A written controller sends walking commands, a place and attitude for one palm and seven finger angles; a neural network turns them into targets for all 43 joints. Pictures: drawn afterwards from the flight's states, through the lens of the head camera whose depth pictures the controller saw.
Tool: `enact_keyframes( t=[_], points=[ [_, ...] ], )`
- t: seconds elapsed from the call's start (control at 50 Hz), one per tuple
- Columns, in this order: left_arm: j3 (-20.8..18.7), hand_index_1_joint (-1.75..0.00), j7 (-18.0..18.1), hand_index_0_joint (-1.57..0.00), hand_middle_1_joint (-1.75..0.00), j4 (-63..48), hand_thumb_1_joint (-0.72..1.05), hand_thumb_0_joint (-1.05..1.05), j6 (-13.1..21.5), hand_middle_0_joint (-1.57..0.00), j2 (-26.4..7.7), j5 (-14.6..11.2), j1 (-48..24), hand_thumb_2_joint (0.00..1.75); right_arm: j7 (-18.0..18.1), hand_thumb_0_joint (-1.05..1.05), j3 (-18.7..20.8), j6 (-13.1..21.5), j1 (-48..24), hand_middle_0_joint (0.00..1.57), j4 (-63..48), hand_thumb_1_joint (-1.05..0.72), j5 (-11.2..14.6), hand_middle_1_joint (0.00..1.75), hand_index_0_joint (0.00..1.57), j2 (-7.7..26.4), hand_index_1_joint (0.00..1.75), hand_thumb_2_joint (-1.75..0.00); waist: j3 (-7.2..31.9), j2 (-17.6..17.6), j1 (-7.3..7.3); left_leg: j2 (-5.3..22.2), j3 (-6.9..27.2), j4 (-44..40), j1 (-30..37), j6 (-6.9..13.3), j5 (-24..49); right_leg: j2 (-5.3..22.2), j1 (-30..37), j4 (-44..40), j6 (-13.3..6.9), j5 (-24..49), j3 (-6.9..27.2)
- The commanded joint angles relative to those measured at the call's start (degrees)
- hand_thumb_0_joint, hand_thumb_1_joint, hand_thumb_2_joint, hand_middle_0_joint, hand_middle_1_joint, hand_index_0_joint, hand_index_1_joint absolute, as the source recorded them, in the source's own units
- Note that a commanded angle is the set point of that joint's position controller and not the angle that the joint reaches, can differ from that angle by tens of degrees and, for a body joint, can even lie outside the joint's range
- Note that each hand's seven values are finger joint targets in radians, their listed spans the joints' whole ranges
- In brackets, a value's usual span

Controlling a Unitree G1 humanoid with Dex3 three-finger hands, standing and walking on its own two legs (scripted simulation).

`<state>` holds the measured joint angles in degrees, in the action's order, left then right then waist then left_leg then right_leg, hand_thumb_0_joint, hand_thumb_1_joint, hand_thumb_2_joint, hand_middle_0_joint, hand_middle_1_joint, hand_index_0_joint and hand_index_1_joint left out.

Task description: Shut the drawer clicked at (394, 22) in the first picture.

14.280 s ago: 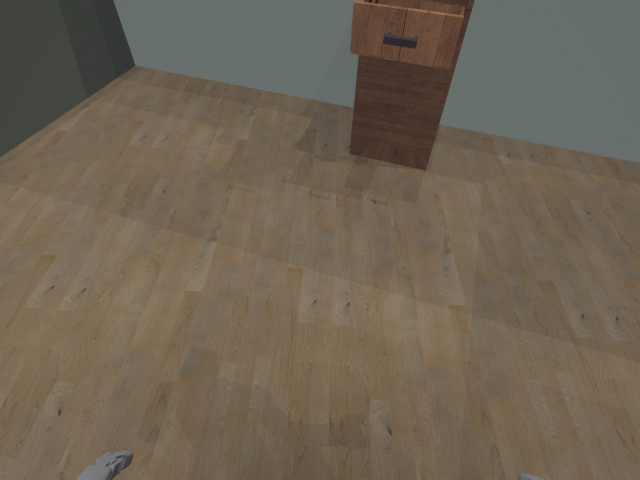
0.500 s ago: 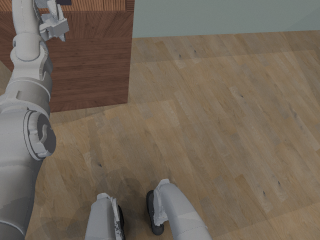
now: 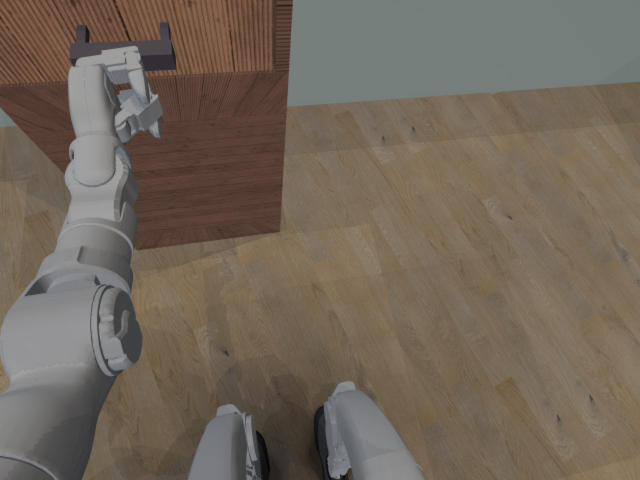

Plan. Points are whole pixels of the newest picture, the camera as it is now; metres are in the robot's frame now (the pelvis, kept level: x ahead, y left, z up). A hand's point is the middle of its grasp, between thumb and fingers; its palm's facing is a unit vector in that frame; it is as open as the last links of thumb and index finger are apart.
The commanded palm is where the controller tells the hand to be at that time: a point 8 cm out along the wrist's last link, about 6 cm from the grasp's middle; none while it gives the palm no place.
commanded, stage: pull the fist back off the drawer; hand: left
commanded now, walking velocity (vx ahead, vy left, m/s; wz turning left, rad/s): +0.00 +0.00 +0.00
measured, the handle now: (125, 44) +0.64 +0.16 +0.05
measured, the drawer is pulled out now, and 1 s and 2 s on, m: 0.00 0.00 0.00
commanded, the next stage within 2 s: draw the hand back to the body in 0.04 s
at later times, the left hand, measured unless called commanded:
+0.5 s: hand (85, 157) +0.44 +0.16 +0.12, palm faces +0.09 -1.00 -0.04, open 3.3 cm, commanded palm +0.40 +0.21 +0.12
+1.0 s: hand out of the picture +0.28 +0.21 +0.20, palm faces +0.27 -0.92 -0.27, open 3.2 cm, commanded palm +0.24 +0.25 +0.22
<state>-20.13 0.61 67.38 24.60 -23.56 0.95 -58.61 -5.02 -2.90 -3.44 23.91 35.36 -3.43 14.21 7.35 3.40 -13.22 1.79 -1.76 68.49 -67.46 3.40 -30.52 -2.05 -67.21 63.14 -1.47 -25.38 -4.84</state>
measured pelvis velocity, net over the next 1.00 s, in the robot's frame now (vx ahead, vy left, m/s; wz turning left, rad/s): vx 0.02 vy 0.00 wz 0.04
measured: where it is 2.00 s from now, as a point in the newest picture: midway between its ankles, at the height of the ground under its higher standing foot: outside the picture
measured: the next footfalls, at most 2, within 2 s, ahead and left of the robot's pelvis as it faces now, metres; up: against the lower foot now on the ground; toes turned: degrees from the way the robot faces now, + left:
none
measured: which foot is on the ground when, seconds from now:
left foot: down 0.00-1.00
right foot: down 0.00-1.00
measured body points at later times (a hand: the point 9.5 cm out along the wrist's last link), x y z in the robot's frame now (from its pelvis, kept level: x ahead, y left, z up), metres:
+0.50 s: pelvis +0.04 -0.01 +0.06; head +0.12 +0.00 +0.50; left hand +0.43 +0.22 +0.12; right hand +0.13 -0.25 -0.06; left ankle +0.00 +0.08 -0.64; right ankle +0.03 -0.11 -0.64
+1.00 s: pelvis +0.02 +0.00 +0.10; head +0.02 -0.02 +0.55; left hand +0.26 +0.26 +0.22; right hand +0.23 -0.21 +0.02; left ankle +0.00 +0.08 -0.64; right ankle +0.03 -0.11 -0.64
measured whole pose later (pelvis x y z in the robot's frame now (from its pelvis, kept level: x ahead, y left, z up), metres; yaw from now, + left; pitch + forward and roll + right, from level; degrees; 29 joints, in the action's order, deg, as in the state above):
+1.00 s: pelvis +0.02 +0.00 +0.10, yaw +3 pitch -1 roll -1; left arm -6.3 4.4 -3.0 3.4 -17.1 -4.0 8.3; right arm 4.2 -3.6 -0.8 9.7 31.7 2.3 13.2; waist 0.7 3.1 2.1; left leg -1.4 -1.8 29.3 -10.9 2.7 -17.5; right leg -0.9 -12.0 27.5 -1.2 -14.7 -2.8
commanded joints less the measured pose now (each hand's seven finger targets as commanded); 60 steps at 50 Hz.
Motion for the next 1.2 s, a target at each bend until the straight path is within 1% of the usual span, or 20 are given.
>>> enact_keyframes(
  t=[0.0, 0.06, 0.1, 0.12, 0.16, 0.22, 0.28, 0.34, 0.38, 0.46, 0.52, 0.6, 0.62, 0.64, 0.66, 0.68, 0.76, 0.92, 1.04, 1.18],
  points=[
    [1.3, -1.6, -0.3, -1.4, -1.6, -14.3, 0.9, 0.0, 4.6, -1.4, -7.7, -1.8, -22.7, 0.9, 0.9, 0.0, 4.6, -0.4, 11.6, 0.2, -1.9, -0.9, -0.1, 0.3, 0.2, 10.7, 0.3, -0.9, 32.4, 4.9, -0.67, -0.3, 5.7, -7.0, 25.7, -1.9, 29.1, -1.1, 19.4, -5.9, 0.0, 21.9, 3.2],
    [2.3, -1.6, -0.6, -1.4, -1.6, -14.4, 0.9, 0.0, 5.1, -1.4, -5.6, -2.2, -19.9, 0.9, 1.0, 0.0, 5.0, -1.0, 11.2, 0.2, -1.9, -0.9, 0.2, 0.3, 0.2, 10.4, 0.3, -0.9, 31.1, 4.4, -0.16, -0.3, 5.6, -7.3, 26.9, -2.2, 31.5, -1.1, 19.5, -6.1, 0.0, 23.3, 3.1],
    [4.7, -1.6, -0.8, -1.4, -1.6, -16.3, 0.9, 0.0, 6.0, -1.4, -2.5, -2.5, -21.2, 0.9, 1.0, 0.0, 5.1, -1.1, 10.7, 0.2, -1.8, -0.9, 0.1, 0.3, 0.2, 10.0, 0.3, -0.9, 31.1, 6.5, -0.6, -0.3, 5.7, -6.9, 29.5, -2.3, 33.6, -1.0, 17.8, -6.0, 0.0, 24.1, 3.1],
    [4.3, -1.6, -0.7, -1.4, -1.6, -16.3, 0.9, 0.0, 6.4, -1.4, -3.0, -2.4, -20.7, 0.9, 1.1, 0.0, 5.3, -1.3, 10.8, 0.2, -1.4, -0.9, 0.1, 0.3, 0.2, 10.1, 0.3, -0.9, 31.3, 5.6, -0.43, 0.0, 6.3, -7.0, 30.7, -2.6, 35.9, -1.0, 17.7, -5.8, 0.0, 24.6, 2.8],
    [2.1, -1.6, -0.9, -1.4, -1.6, -22.9, 0.9, 0.0, 6.8, -1.4, -5.4, -3.4, -13.0, 0.9, 0.8, 0.0, 5.8, -1.7, 9.7, 0.2, -3.3, -0.9, 0.6, 0.3, 0.2, 10.3, 0.3, -0.9, 37.5, 8.2, 3.31, 0.0, 5.8, -8.4, 36.0, -3.2, 41.5, -1.0, 22.5, -6.5, -0.2, 27.3, 3.0],
    [2.7, -1.6, -1.6, -1.4, -1.6, -33.7, 0.9, 0.0, 5.4, -1.4, -4.7, -5.2, -1.0, 0.9, 0.7, 0.0, 6.0, -1.8, 8.0, 0.2, -6.1, -0.9, 1.8, 0.3, 0.2, 9.5, 0.3, -0.9, 42.5, 9.1, 6.73, 0.0, 5.1, -10.8, 41.5, -3.7, 50.6, -0.9, 30.4, -8.2, -0.2, 35.1, 3.2],
    [4.0, -1.6, -2.2, -1.4, -1.6, -39.9, 0.9, 0.0, 1.5, -1.4, -2.5, -7.3, 9.0, 0.9, 0.9, 0.0, 6.1, -1.6, 5.9, 0.2, -8.2, -0.9, 3.4, 0.3, 0.2, 8.8, 0.3, -0.9, 36.3, 0.5, 7.46, -0.6, 2.8, -14.6, 36.4, -2.0, 44.9, -0.8, 39.5, -11.9, 0.2, 39.8, 3.8],
    [5.7, -1.6, -2.5, -1.4, -1.6, -43.7, 0.9, 0.0, -1.5, -1.4, -0.1, -8.7, 14.3, 0.9, 1.9, 0.0, 5.8, -1.0, 3.7, 0.2, -9.3, -0.9, 4.6, 0.3, 0.2, 8.5, 0.3, -0.9, 28.7, -3.7, 7.44, -1.2, 1.8, -18.2, 33.7, -1.3, 37.4, -0.7, 43.1, -14.8, 0.6, 38.2, 3.8],
    [6.2, -1.6, -2.7, -1.4, -1.6, -46.8, 0.9, 0.0, -2.0, -1.4, 0.7, -9.7, 16.4, 0.9, 2.6, 0.0, 5.7, -0.3, 2.0, 0.2, -9.5, -0.9, 5.0, 0.3, 0.2, 8.5, 0.3, -0.9, 24.6, -3.5, 7.61, -1.4, 1.4, -20.0, 34.7, -1.2, 33.5, -0.8, 43.2, -16.7, 0.6, 34.8, 3.8],
    [8.4, -1.6, -4.8, -1.4, -1.6, -49.8, 0.9, 0.0, -2.1, -1.4, 1.8, -10.5, 22.0, 0.9, 3.6, 0.0, 5.3, 1.3, -0.4, 0.2, -9.3, -0.9, 5.3, 0.3, 0.2, 8.1, 0.3, -0.9, 19.7, -1.7, 7.97, -1.4, 1.4, -22.1, 37.8, -1.4, 34.4, -0.4, 43.9, -18.7, 0.4, 34.2, 3.8],
    [11.0, -1.6, -7.5, -1.4, -1.6, -53.0, 0.9, 0.0, -3.2, -1.4, 3.6, -11.2, 25.9, 0.9, 4.0, 0.0, 4.8, 2.5, -3.1, 0.2, -10.1, -0.9, 5.9, 0.3, 0.2, 7.7, 0.3, -0.9, 18.3, 2.8, 8.8, -1.2, 2.0, -23.6, 42.4, -1.8, 35.2, -0.1, 42.9, -20.0, 0.1, 31.5, 3.4],
    [10.2, -1.6, -9.3, -1.4, -1.6, -58.1, 0.9, 0.0, -5.8, -1.4, 2.3, -13.3, 30.3, 0.9, 5.0, 0.0, 4.5, 4.0, -6.9, 0.2, -11.9, -0.9, 6.5, 0.3, 0.2, 8.0, 0.3, -0.9, 16.6, 0.0, 9.95, -1.5, 2.4, -26.5, 43.1, -1.6, 29.0, 0.1, 45.7, -22.4, -0.1, 27.3, 3.1],
    [8.7, -1.6, -9.4, -1.4, -1.6, -58.0, 0.9, 0.0, -6.6, -1.4, 1.3, -14.0, 32.0, 0.9, 5.3, 0.0, 4.3, 4.4, -8.0, 0.2, -12.3, -0.9, 6.6, 0.3, 0.2, 8.0, 0.3, -0.9, 15.3, -2.7, 10.46, -1.7, 2.5, -27.5, 42.1, -1.6, 26.7, 0.2, 46.8, -23.1, 0.0, 26.2, 3.0],
    [10.5, -1.6, -4.3, -1.4, -1.6, -63.2, 0.9, 0.0, -8.5, -1.4, -4.5, -7.7, 33.4, 0.9, 6.4, 0.0, 4.6, 2.8, -13.0, 0.2, -13.1, -0.9, 6.7, 0.3, 0.2, 7.2, 0.3, -0.9, 15.4, -2.4, 12.68, -1.8, 1.7, -31.3, 44.6, -1.5, 24.4, 1.9, 50.7, -26.3, -0.4, 22.1, 5.9],
    [11.5, -1.6, -1.7, -1.4, -1.6, -66.0, 0.9, 0.0, -10.1, -1.4, -1.8, -7.3, 35.1, 0.9, 7.2, 0.0, 4.2, 2.5, -14.0, 0.2, -14.2, -0.9, 6.6, 0.3, 0.2, 6.3, 0.3, -0.9, 13.1, -2.6, 11.98, -1.7, 1.7, -33.0, 45.2, -1.4, 22.0, 2.2, 51.2, -28.2, -0.2, 20.2, 5.7],
    [11.3, -1.6, -0.3, -1.4, -1.6, -67.4, 0.9, 0.0, -11.3, -1.4, -1.6, -7.2, 37.3, 0.9, 7.7, 0.0, 3.9, 2.8, -14.7, 0.2, -14.5, -0.9, 6.6, 0.3, 0.2, 6.2, 0.3, -0.9, 11.2, -3.9, 12.17, -1.6, 1.9, -33.8, 45.1, -1.3, 21.0, 2.4, 51.6, -29.1, -0.1, 19.3, 5.6],
    [10.4, -1.6, 3.1, -1.4, -1.6, -72.9, 0.9, 0.0, -14.7, -1.4, -2.9, -5.9, 43.1, 0.9, 9.3, 0.0, 2.7, 2.8, -17.7, 0.2, -13.8, -0.9, 6.4, 0.3, 0.2, 5.7, 0.3, -0.9, 7.2, -2.5, 13.5, -1.0, 2.5, -38.4, 49.7, -1.2, 21.0, 2.5, 54.8, -32.9, -0.4, 17.9, 5.4],
    [10.7, -1.6, 4.4, -1.4, -1.6, -83.5, 0.9, 0.0, -17.7, -1.4, -1.0, -5.3, 55.6, 0.9, 10.0, 0.0, 1.6, 5.4, -20.1, 0.2, -12.2, -0.9, 5.4, 0.3, 0.2, 5.1, 0.3, -0.9, 0.1, 0.1, 14.39, -0.6, 3.1, -45.1, 58.1, -1.4, 24.1, 2.2, 58.9, -39.6, -0.7, 19.1, 4.5],
    [6.7, -1.6, 4.7, -1.4, -1.6, -92.3, 0.9, 0.0, -18.0, -1.4, -2.8, -5.3, 65.1, 0.9, 9.5, 0.0, 1.8, 7.1, -20.5, 0.2, -11.4, -0.9, 4.2, 0.3, 0.2, 5.2, 0.3, -0.9, -1.3, -1.7, 15.34, -0.5, 3.2, -47.7, 60.7, -1.5, 27.4, 2.0, 62.7, -42.1, -0.7, 21.8, 4.2],
    [1.6, -1.6, 5.3, -1.4, -1.6, -103.0, 0.9, 0.0, -17.4, -1.4, -4.6, -5.2, 75.3, 0.9, 8.9, 0.0, 2.2, 8.9, -20.8, 0.2, -10.9, -0.9, 3.5, 0.3, 0.2, 4.8, 0.3, -0.9, -1.7, 0.5, 16.27, -0.5, 3.4, -48.2, 61.7, -1.9, 29.8, 2.1, 64.8, -43.1, -0.7, 23.1, 4.3]
  ],
)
